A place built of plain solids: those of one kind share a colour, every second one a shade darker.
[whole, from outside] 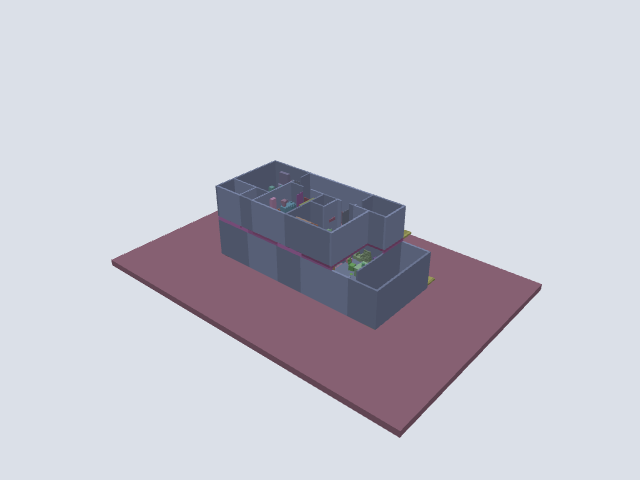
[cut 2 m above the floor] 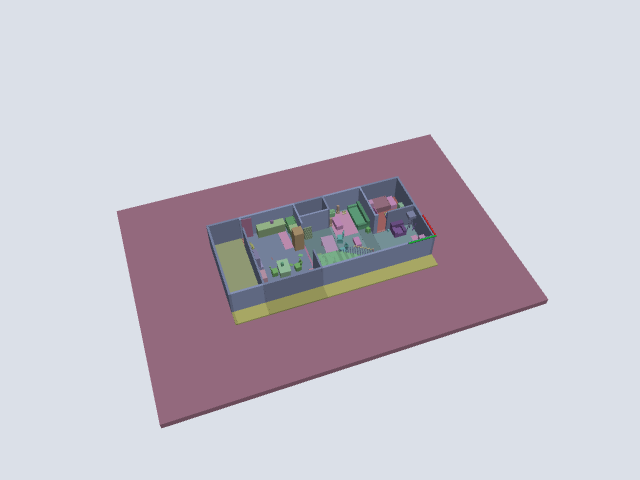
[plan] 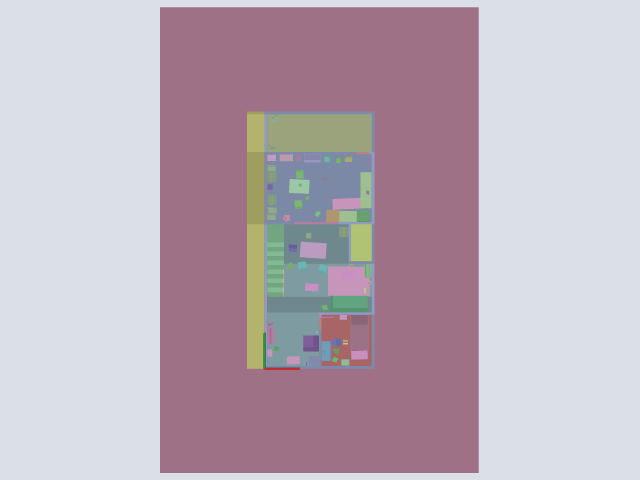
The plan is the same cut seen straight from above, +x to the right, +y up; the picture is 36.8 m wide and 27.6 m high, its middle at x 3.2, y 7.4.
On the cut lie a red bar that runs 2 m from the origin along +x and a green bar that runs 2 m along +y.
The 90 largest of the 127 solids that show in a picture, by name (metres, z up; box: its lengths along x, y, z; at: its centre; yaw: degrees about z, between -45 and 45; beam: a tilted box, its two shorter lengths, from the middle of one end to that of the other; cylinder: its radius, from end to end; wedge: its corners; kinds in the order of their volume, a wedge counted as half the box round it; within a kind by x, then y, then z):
{
 "under_1": {"box": [18.33, 26.79, 0.5], "at": [3.17, 7.39, -0.7]},
 "wall_1": {"box": [0.16, 3.55, 2.51], "at": [0.08, 1.94, 4.28]},
 "wall_2": {"box": [0.16, 8.14, 3.02], "at": [0.08, 4.23, 1.21]},
 "wall_3": {"box": [0.16, 5.84, 2.51], "at": [0.08, 6.76, 4.28]},
 "wall_4": {"box": [0.16, 3.9, 3.02], "at": [0.08, 10.38, 1.21]},
 "wall_5": {"box": [0.16, 2.52, 2.51], "at": [0.08, 11.07, 4.28]},
 "wall_6": {"box": [0.16, 2.17, 3.02], "at": [0.08, 13.54, 1.21]},
 "wall_7": {"box": [1.19, 0.13, 2.51], "at": [0.59, 3.77, 4.28]},
 "wall_8": {"box": [1.32, 0.13, 2.51], "at": [0.66, 9.74, 4.28]},
 "wall_9": {"box": [1.73, 0.13, 3.02], "at": [0.86, 8.37, 1.21]},
 "wall_10": {"box": [2.34, 0.16, 2.51], "at": [1.17, 12.41, 4.28]},
 "wall_11": {"box": [0.13, 1.17, 2.51], "at": [2.25, 4.42, 4.28]},
 "wall_12": {"box": [0.13, 1.17, 2.51], "at": [2.25, 6.33, 4.28]},
 "wall_13": {"box": [0.13, 1.13, 2.51], "at": [2.25, 7.61, 4.28]},
 "wall_14": {"box": [0.13, 1.08, 2.51], "at": [2.25, 10.35, 4.28]},
 "wall_15": {"box": [0.16, 1.28, 2.51], "at": [2.26, 11.69, 4.28]},
 "wall_16": {"box": [5.29, 0.13, 3.02], "at": [2.65, 12.39, 1.21]},
 "wall_17": {"box": [1.61, 0.13, 2.51], "at": [2.98, 8.23, 4.28]},
 "wall_18": {"box": [6.33, 0.16, 5.83], "at": [3.17, 0.08, 2.62]},
 "wall_19": {"box": [6.33, 0.16, 3.02], "at": [3.17, 14.71, 1.21]},
 "wall_20": {"box": [0.13, 2.05, 3.02], "at": [3.23, 1.19, 1.21]},
 "wall_21": {"box": [0.13, 1.13, 2.51], "at": [3.73, 7.61, 4.28]},
 "wall_22": {"box": [4.41, 0.13, 2.51], "at": [4.12, 3.77, 4.28]},
 "wall_23": {"box": [4.15, 0.13, 2.51], "at": [4.25, 6.97, 4.28]},
 "wall_24": {"box": [4.15, 0.16, 2.51], "at": [4.25, 10.97, 4.28]},
 "wall_25": {"box": [0.13, 2.24, 2.51], "at": [4.55, 1.28, 4.28]},
 "wall_26": {"box": [0.13, 1.18, 2.51], "at": [4.55, 3.12, 4.28]},
 "wall_27": {"box": [3.17, 0.13, 3.02], "at": [4.75, 3.17, 1.21]},
 "wall_28": {"box": [0.13, 2.13, 3.02], "at": [4.92, 7.24, 1.21]},
 "wall_29": {"box": [2.09, 0.13, 3.02], "at": [5.29, 8.37, 1.21]},
 "wall_30": {"box": [1.84, 0.13, 2.51], "at": [5.41, 2.46, 4.28]},
 "wall_31": {"box": [1.48, 0.13, 3.02], "at": [5.59, 6.11, 1.21]},
 "wall_32": {"box": [0.16, 2.24, 2.51], "at": [6.25, 1.28, 4.28]},
 "wall_33": {"box": [0.16, 2.94, 3.02], "at": [6.25, 1.63, 1.21]},
 "wall_34": {"box": [0.16, 1.18, 2.51], "at": [6.25, 3.12, 4.28]},
 "wall_35": {"box": [0.16, 2.81, 3.02], "at": [6.25, 4.63, 1.21]},
 "wall_36": {"box": [0.16, 3.07, 2.51], "at": [6.25, 5.38, 4.28]},
 "wall_37": {"box": [0.16, 2.13, 3.02], "at": [6.25, 7.24, 1.21]},
 "wall_38": {"box": [0.16, 3.85, 2.51], "at": [6.25, 8.96, 4.28]},
 "wall_39": {"box": [0.16, 3.9, 3.02], "at": [6.25, 10.38, 1.21]},
 "wall_40": {"box": [0.16, 2.17, 3.02], "at": [6.25, 13.54, 1.21]},
 "stair_1": {"box": [0.97, 4.16, 0.48], "at": [0.64, 6.22, -0.06]},
 "stair_2": {"box": [0.97, 3.9, 0.66], "at": [0.64, 6.35, 0.03]},
 "stair_3": {"box": [0.97, 3.64, 0.83], "at": [0.64, 6.48, 0.12]},
 "stair_4": {"box": [0.97, 3.38, 1.01], "at": [0.64, 6.61, 0.21]},
 "stair_5": {"box": [0.97, 3.12, 1.19], "at": [0.64, 6.74, 0.29]},
 "stair_6": {"box": [0.97, 2.86, 1.37], "at": [0.64, 6.87, 0.38]},
 "stair_7": {"box": [0.97, 2.6, 1.54], "at": [0.64, 7.0, 0.47]},
 "stair_8": {"box": [0.97, 2.34, 1.72], "at": [0.64, 7.13, 0.56]},
 "stair_9": {"box": [0.97, 2.08, 1.9], "at": [0.64, 7.26, 0.65]},
 "stair_10": {"box": [0.97, 1.82, 2.08], "at": [0.64, 7.39, 0.74]},
 "stair_11": {"box": [0.97, 1.56, 2.25], "at": [0.64, 7.52, 0.83]},
 "stair_12": {"box": [0.97, 1.3, 2.43], "at": [0.64, 7.65, 0.92]},
 "stair_13": {"box": [0.97, 1.04, 2.61], "at": [0.64, 7.78, 1.01]},
 "stair_14": {"box": [0.97, 0.78, 2.79], "at": [0.64, 7.91, 1.09]},
 "stair_15": {"box": [0.97, 0.52, 2.97], "at": [0.64, 8.04, 1.18]},
 "floor_living_1": {"box": [3.0, 3.07, 0.62], "at": [1.66, 1.7, -0.31]},
 "floor_living_2": {"box": [3.72, 2.26, 0.62], "at": [2.99, 7.17, -0.31]},
 "floor_living_3": {"box": [6.01, 0.91, 0.62], "at": [3.17, 3.69, -0.31]},
 "floor_living_4": {"box": [5.04, 1.9, 0.62], "at": [3.65, 5.09, -0.31]},
 "floor_kitchen_1": {"box": [6.01, 3.9, 0.62], "at": [3.17, 10.38, -0.31]},
 "floor_service_1": {"box": [6.01, 2.17, 0.5], "at": [3.17, 13.54, -0.37]},
 "floor_front_room_1": {"box": [2.88, 2.94, 0.62], "at": [4.73, 1.63, -0.31]},
 "upper_floor_next_1": {"box": [1.0, 8.14, 0.12], "at": [-0.5, 4.23, -0.06]},
 "upper_floor_next_2": {"box": [1.0, 3.9, 0.12], "at": [-0.5, 10.38, -0.06]},
 "upper_floor_next_3": {"box": [1.0, 2.17, 0.12], "at": [-0.5, 13.54, -0.06]},
 "floor_lavabo_1": {"box": [1.19, 2.13, 0.62], "at": [5.58, 7.24, -0.31]},
 "chest_drawers_1": {"box": [1.13, 0.5, 1.0], "at": [3.0, 4.1, 3.52]},
 "chest_drawers_2": {"box": [0.5, 1.14, 1.0], "at": [3.55, 1.01, 0.5]},
 "counter_run_1": {"box": [0.61, 2.08, 0.78], "at": [5.86, 10.26, 0.49]},
 "tall_cupboard_1": {"box": [0.3, 0.92, 0.99], "at": [0.34, 1.31, 4.4]},
 "tall_cupboard_2": {"box": [0.96, 0.47, 0.89], "at": [2.77, 12.09, 0.44]},
 "tall_cupboard_3": {"box": [0.92, 0.3, 0.99], "at": [2.77, 12.15, 1.38]},
 "fridge_1": {"box": [0.75, 0.7, 1.72], "at": [3.93, 8.79, 0.86]},
 "child_bed_1": {"box": [1.06, 2.06, 0.4], "at": [5.47, 2.09, 0.38]},
 "sofa_1": {"box": [2.16, 0.23, 0.39], "at": [4.86, 3.38, 0.65]},
 "sofa_2": {"box": [2.16, 0.93, 0.34], "at": [4.86, 3.74, 0.28]},
 "kitchen_table_1": {"box": [1.06, 0.71, 0.72], "at": [2.01, 10.48, 0.36], "yaw": -3.0},
 "billy_1": {"box": [0.28, 0.42, 2.02], "at": [0.31, 0.9, 1.01]},
 "billy_2": {"box": [0.42, 0.28, 2.02], "at": [4.43, 3.99, 4.03]},
 "range_flat_1": {"box": [0.76, 0.65, 0.94], "at": [5.7, 8.76, 0.47]},
 "flat_shelf_1": {"box": [0.76, 0.39, 1.46], "at": [1.27, 12.12, 0.73]},
 "trunk_1": {"box": [0.95, 0.5, 0.42], "at": [4.86, 5.4, 0.21], "yaw": 2.9},
 "trunk_2": {"box": [0.95, 0.5, 0.42], "at": [5.47, 0.78, 0.21], "yaw": 2.1},
 "rug_1": {"box": [2.4, 1.7, 0.08], "at": [4.86, 5.02, -0.03], "yaw": -0.3},
 "armchair_club_1": {"box": [0.9, 0.92, 0.35], "at": [2.68, 1.46, 0.24]},
 "wall_band_1": {"box": [0.16, 2.94, 0.31], "at": [6.25, 1.63, 2.87]},
 "wall_band_2": {"box": [0.16, 2.81, 0.31], "at": [6.25, 4.63, 2.87]},
 "floor_gap_living_kitchen_1": {"box": [2.52, 0.13, 0.62], "at": [2.99, 8.37, -0.31]},
 "tv_board_1": {"box": [0.4, 1.0, 0.48], "at": [0.37, 1.89, 0.24]}
}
